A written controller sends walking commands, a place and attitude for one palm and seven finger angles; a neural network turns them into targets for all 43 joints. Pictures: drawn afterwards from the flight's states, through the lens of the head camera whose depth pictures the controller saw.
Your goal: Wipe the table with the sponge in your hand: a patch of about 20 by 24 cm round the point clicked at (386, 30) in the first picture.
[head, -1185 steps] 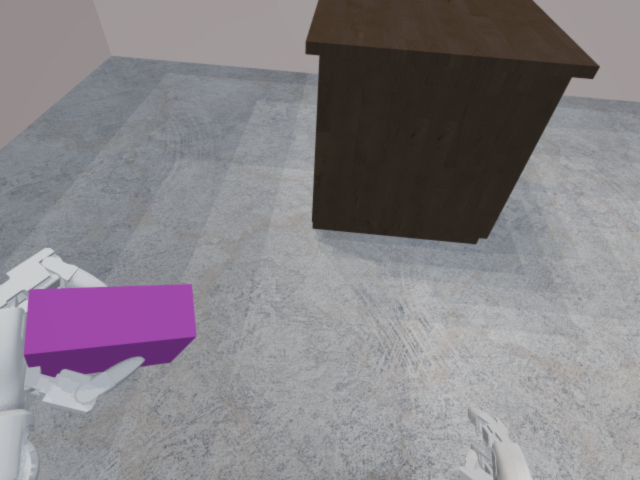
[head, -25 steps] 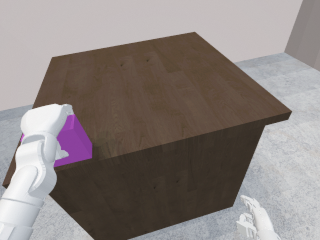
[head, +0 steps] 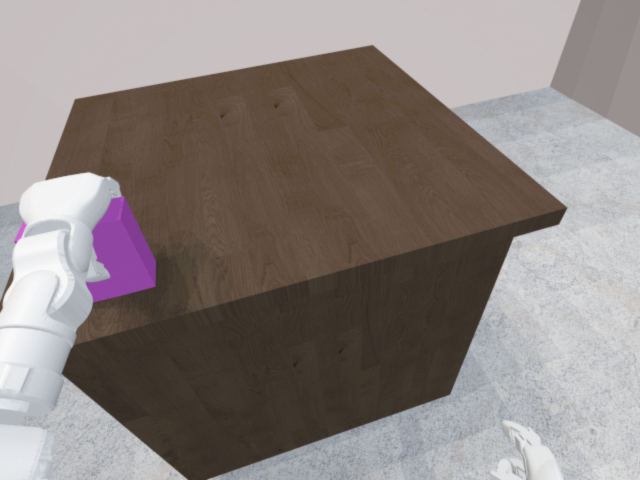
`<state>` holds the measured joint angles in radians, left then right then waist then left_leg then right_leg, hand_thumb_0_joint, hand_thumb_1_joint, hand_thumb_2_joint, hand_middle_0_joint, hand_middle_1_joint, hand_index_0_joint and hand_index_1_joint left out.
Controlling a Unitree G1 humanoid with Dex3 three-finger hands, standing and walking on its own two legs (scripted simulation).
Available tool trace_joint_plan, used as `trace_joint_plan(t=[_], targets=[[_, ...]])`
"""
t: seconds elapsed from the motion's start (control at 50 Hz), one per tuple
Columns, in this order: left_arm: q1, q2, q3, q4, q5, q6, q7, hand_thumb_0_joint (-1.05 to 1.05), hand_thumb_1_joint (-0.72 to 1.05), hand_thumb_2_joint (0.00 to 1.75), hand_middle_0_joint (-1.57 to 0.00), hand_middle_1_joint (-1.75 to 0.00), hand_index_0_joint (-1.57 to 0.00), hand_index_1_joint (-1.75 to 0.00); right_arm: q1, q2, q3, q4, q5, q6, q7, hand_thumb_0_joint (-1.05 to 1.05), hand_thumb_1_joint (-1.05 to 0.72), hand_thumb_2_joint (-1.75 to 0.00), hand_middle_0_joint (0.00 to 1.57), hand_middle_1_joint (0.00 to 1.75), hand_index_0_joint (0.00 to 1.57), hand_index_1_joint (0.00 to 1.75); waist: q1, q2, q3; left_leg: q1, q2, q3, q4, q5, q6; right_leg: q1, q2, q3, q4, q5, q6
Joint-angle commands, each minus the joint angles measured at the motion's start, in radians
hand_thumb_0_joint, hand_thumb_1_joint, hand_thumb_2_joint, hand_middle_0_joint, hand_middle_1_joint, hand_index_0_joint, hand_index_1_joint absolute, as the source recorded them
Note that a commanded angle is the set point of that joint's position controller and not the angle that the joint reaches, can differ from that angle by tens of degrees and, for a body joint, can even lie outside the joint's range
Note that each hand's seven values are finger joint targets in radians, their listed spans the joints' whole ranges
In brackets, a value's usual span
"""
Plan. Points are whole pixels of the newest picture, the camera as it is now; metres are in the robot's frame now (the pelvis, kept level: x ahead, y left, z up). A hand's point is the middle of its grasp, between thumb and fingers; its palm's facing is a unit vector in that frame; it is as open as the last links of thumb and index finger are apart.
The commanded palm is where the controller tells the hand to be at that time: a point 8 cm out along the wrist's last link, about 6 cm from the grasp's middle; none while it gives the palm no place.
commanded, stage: wipe forward along the first lane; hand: left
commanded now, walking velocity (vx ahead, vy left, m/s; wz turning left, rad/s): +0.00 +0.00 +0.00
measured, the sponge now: (101, 264) +0.33 +0.34 +0.11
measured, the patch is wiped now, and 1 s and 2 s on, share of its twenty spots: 0.20 0.40 0.65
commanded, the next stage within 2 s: slide across to the middle lane in 1.06 s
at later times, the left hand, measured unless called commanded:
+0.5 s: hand (94, 211) +0.39 +0.35 +0.16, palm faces -0.10 +0.05 -0.99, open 9.6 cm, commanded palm +0.37 +0.36 +0.18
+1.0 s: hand (97, 188) +0.44 +0.38 +0.16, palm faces -0.13 +0.06 -0.99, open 9.6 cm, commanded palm +0.43 +0.38 +0.18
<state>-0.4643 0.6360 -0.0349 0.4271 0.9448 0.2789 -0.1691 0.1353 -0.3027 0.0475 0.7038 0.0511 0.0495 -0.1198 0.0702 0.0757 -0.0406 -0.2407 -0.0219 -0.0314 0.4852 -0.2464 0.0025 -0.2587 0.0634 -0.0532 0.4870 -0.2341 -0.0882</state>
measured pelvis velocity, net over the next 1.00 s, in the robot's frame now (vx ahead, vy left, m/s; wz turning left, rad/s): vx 0.01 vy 0.03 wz -0.02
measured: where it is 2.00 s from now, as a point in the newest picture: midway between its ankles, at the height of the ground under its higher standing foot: outside the picture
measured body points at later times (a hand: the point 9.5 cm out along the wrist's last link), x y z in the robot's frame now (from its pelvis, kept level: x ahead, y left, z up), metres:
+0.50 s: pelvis +0.00 +0.01 +0.00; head +0.01 -0.02 +0.45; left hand +0.39 +0.35 +0.21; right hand +0.12 -0.26 -0.13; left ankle +0.01 +0.12 -0.74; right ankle +0.02 -0.06 -0.74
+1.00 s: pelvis +0.01 +0.03 +0.00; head +0.05 +0.01 +0.45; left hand +0.44 +0.37 +0.21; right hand +0.10 -0.25 -0.13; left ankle +0.01 +0.12 -0.74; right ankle +0.02 -0.06 -0.74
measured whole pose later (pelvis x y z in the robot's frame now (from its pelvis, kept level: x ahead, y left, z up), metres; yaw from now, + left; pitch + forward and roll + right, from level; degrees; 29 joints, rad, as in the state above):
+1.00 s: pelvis +0.01 +0.03 +0.00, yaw -1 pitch +8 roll +0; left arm -0.86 0.73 -0.03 0.97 1.04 0.08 -0.09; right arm 0.28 -0.31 0.02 0.73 0.07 0.07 -0.12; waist -0.01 0.05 -0.07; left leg -0.38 -0.03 -0.01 0.50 -0.25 0.04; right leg -0.39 0.05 -0.03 0.46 -0.22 -0.05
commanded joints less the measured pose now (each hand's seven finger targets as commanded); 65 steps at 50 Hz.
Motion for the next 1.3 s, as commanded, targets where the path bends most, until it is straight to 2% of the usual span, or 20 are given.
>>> trace_joint_plan(t=[0.0, 0.02, 0.14, 0.18, 0.24, 0.38, 0.46, 0.5, 0.54, 0.58, 0.64, 0.7, 0.74, 0.84, 0.96, 1.0, 1.04, 1.1, 1.18, 1.28], targets=[[-0.274, 0.266, 0.093, -0.034, 0.042, -0.033, 0.041, 0.00, 0.10, 1.30, -1.20, -1.60, -1.20, -1.60, -0.119, -0.121, -0.051, -0.157, -0.001, -0.046, -0.006, 0.00, -0.90, -0.90, 0.20, 0.30, 0.20, 0.30, -0.002, -0.103, -0.170, -0.080, -0.040, 0.034, -0.038, 0.082, 0.039, 0.147, -0.065, 0.119, -0.091, 0.085, 0.054], [-0.257, 0.221, 0.061, 0.015, 0.037, -0.036, 0.044, 0.00, 0.10, 1.30, -1.20, -1.60, -1.20, -1.60, -0.106, -0.119, -0.051, -0.152, -0.001, -0.046, -0.009, 0.00, -0.90, -0.90, 0.20, 0.30, 0.20, 0.30, -0.013, -0.128, -0.138, -0.092, -0.041, 0.038, -0.038, 0.071, 0.041, 0.127, -0.064, 0.116, -0.096, 0.077, 0.058], [-0.305, 0.235, 0.066, 0.104, 0.034, -0.065, 0.063, 0.00, 0.10, 1.30, -1.20, -1.60, -1.20, -1.60, -0.057, -0.133, -0.060, -0.130, 0.004, -0.041, -0.009, 0.00, -0.90, -0.90, 0.20, 0.30, 0.20, 0.30, -0.024, -0.142, -0.121, -0.115, -0.039, 0.032, -0.042, 0.050, 0.041, 0.102, -0.059, 0.111, -0.100, 0.067, 0.057], [-0.346, 0.298, 0.107, 0.123, 0.039, -0.078, 0.068, 0.00, 0.10, 1.30, -1.20, -1.60, -1.20, -1.60, -0.044, -0.144, -0.064, -0.120, 0.003, -0.038, -0.012, 0.00, -0.90, -0.90, 0.20, 0.30, 0.20, 0.30, -0.026, -0.140, -0.136, -0.121, -0.038, 0.031, -0.039, 0.042, 0.041, 0.107, -0.062, 0.125, -0.102, 0.056, 0.057], [-0.359, 0.240, 0.051, 0.197, 0.048, -0.086, 0.071, 0.00, 0.10, 1.30, -1.20, -1.60, -1.20, -1.60, -0.023, -0.136, -0.063, -0.116, 0.008, -0.034, -0.012, 0.00, -0.90, -0.90, 0.20, 0.30, 0.20, 0.30, -0.040, -0.139, -0.110, -0.138, -0.039, 0.036, -0.037, 0.028, 0.042, 0.083, -0.060, 0.117, -0.104, 0.053, 0.059], [-0.465, 0.302, 0.073, 0.258, 0.076, -0.127, 0.074, 0.00, 0.10, 1.30, -1.20, -1.60, -1.20, -1.60, 0.020, -0.148, -0.070, -0.107, 0.008, -0.025, -0.013, 0.00, -0.90, -0.90, 0.20, 0.30, 0.20, 0.30, -0.048, -0.111, -0.166, -0.142, -0.036, 0.033, -0.034, 0.036, 0.044, 0.087, -0.058, 0.117, -0.095, 0.063, 0.051], [-0.456, 0.263, 0.048, 0.308, 0.079, -0.150, 0.083, 0.00, 0.10, 1.30, -1.20, -1.60, -1.20, -1.60, 0.041, -0.141, -0.074, -0.112, 0.012, -0.023, -0.010, 0.00, -0.90, -0.90, 0.20, 0.30, 0.20, 0.30, -0.050, -0.135, -0.167, -0.151, -0.034, 0.035, -0.029, 0.039, 0.048, 0.078, -0.056, 0.108, -0.088, 0.079, 0.052], [-0.472, 0.312, 0.088, 0.293, 0.082, -0.166, 0.091, 0.00, 0.10, 1.30, -1.20, -1.60, -1.20, -1.60, 0.052, -0.143, -0.079, -0.112, 0.011, -0.022, -0.009, 0.00, -0.90, -0.90, 0.20, 0.30, 0.20, 0.30, -0.042, -0.121, -0.211, -0.142, -0.033, 0.036, -0.020, 0.070, 0.050, 0.103, -0.059, 0.115, -0.075, 0.124, 0.051], [-0.478, 0.286, 0.065, 0.338, 0.074, -0.170, 0.096, 0.00, 0.10, 1.30, -1.20, -1.60, -1.20, -1.60, 0.060, -0.145, -0.076, -0.105, 0.014, -0.019, -0.009, 0.00, -0.90, -0.90, 0.20, 0.30, 0.20, 0.30, -0.057, -0.148, -0.163, -0.165, -0.033, 0.036, -0.026, 0.044, 0.050, 0.079, -0.056, 0.111, -0.085, 0.102, 0.053], [-0.511, 0.329, 0.099, 0.327, 0.073, -0.182, 0.103, 0.00, 0.10, 1.30, -1.20, -1.60, -1.20, -1.60, 0.067, -0.154, -0.081, -0.097, 0.013, -0.021, -0.008, 0.00, -0.90, -0.90, 0.20, 0.30, 0.20, 0.30, -0.055, -0.134, -0.173, -0.153, -0.032, 0.032, -0.032, 0.055, 0.050, 0.074, -0.054, 0.109, -0.087, 0.108, 0.048], [-0.543, 0.278, 0.042, 0.372, 0.084, -0.176, 0.113, 0.00, 0.10, 1.30, -1.20, -1.60, -1.20, -1.60, 0.074, -0.147, -0.077, -0.096, 0.019, -0.019, -0.008, 0.00, -0.90, -0.90, 0.20, 0.30, 0.20, 0.30, -0.073, -0.124, -0.144, -0.164, -0.033, 0.036, -0.037, 0.034, 0.049, 0.043, -0.051, 0.099, -0.094, 0.073, 0.050], [-0.623, 0.348, 0.070, 0.391, 0.104, -0.173, 0.120, 0.00, 0.10, 1.30, -1.20, -1.60, -1.20, -1.60, 0.092, -0.156, -0.078, -0.083, 0.018, -0.016, -0.008, 0.00, -0.90, -0.90, 0.20, 0.30, 0.20, 0.30, -0.077, -0.104, -0.177, -0.159, -0.031, 0.034, -0.042, 0.039, 0.049, 0.048, -0.051, 0.103, -0.096, 0.071, 0.047], [-0.625, 0.298, 0.027, 0.421, 0.107, -0.169, 0.119, 0.00, 0.10, 1.30, -1.20, -1.60, -1.20, -1.60, 0.101, -0.151, -0.076, -0.082, 0.020, -0.017, -0.008, 0.00, -0.90, -0.90, 0.20, 0.30, 0.20, 0.30, -0.087, -0.113, -0.174, -0.159, -0.031, 0.033, -0.043, 0.038, 0.050, 0.040, -0.050, 0.096, -0.100, 0.069, 0.047], [-0.657, 0.291, 0.012, 0.451, 0.121, -0.171, 0.115, 0.00, 0.10, 1.30, -1.20, -1.60, -1.20, -1.60, 0.123, -0.153, -0.079, -0.077, 0.018, -0.016, -0.007, 0.00, -0.90, -0.90, 0.20, 0.30, 0.20, 0.30, -0.090, -0.098, -0.208, -0.134, -0.025, 0.027, -0.045, 0.066, 0.050, 0.029, -0.046, 0.086, -0.097, 0.089, 0.042], [-0.655, 0.337, 0.057, 0.478, 0.117, -0.197, 0.113, 0.00, 0.10, 1.30, -1.20, -1.60, -1.20, -1.60, 0.151, -0.160, -0.084, -0.072, 0.016, -0.010, -0.006, 0.00, -0.90, -0.90, 0.20, 0.30, 0.20, 0.30, -0.086, -0.121, -0.239, -0.128, -0.020, 0.026, -0.035, 0.122, 0.051, 0.043, -0.044, 0.082, -0.082, 0.156, 0.040], [-0.683, 0.345, 0.059, 0.459, 0.122, -0.208, 0.116, 0.00, 0.10, 1.30, -1.20, -1.60, -1.20, -1.60, 0.163, -0.160, -0.087, -0.072, 0.016, -0.005, -0.005, 0.00, -0.90, -0.90, 0.20, 0.30, 0.20, 0.30, -0.087, -0.084, -0.267, -0.103, -0.018, 0.026, -0.032, 0.161, 0.049, 0.035, -0.042, 0.078, -0.073, 0.179, 0.036], [-0.674, 0.294, 0.018, 0.488, 0.116, -0.206, 0.118, 0.00, 0.10, 1.30, -1.20, -1.60, -1.20, -1.60, 0.166, -0.160, -0.084, -0.072, 0.019, -0.005, -0.001, 0.00, -0.90, -0.90, 0.20, 0.30, 0.20, 0.30, -0.100, -0.107, -0.212, -0.111, -0.015, 0.023, -0.037, 0.146, 0.048, 0.002, -0.038, 0.068, -0.082, 0.158, 0.037], [-0.736, 0.370, 0.061, 0.494, 0.129, -0.203, 0.127, 0.00, 0.10, 1.30, -1.20, -1.60, -1.20, -1.60, 0.183, -0.169, -0.088, -0.061, 0.018, -0.004, -0.001, 0.00, -0.90, -0.90, 0.20, 0.30, 0.20, 0.30, -0.101, -0.095, -0.234, -0.110, -0.015, 0.020, -0.037, 0.153, 0.050, 0.002, -0.037, 0.075, -0.083, 0.153, 0.035], [-0.732, 0.252, -0.020, 0.449, 0.116, -0.207, 0.120, 0.00, 0.10, 1.30, -1.20, -1.60, -1.20, -1.60, 0.183, -0.156, -0.092, -0.070, 0.019, -0.005, 0.008, 0.00, -0.90, -0.90, 0.20, 0.30, 0.20, 0.30, -0.100, -0.050, -0.267, -0.040, -0.008, 0.016, -0.036, 0.235, 0.046, -0.011, -0.035, 0.063, -0.079, 0.195, 0.027], [-0.768, 0.248, -0.003, 0.376, 0.090, -0.203, 0.123, 0.00, 0.10, 1.30, -1.20, -1.60, -1.20, -1.60, 0.181, -0.154, -0.096, -0.070, 0.017, -0.009, 0.014, 0.00, -0.90, -0.90, 0.20, 0.30, 0.20, 0.30, -0.092, -0.031, -0.311, 0.023, -0.001, 0.001, -0.036, 0.309, 0.043, -0.001, -0.032, 0.058, -0.078, 0.220, 0.021]])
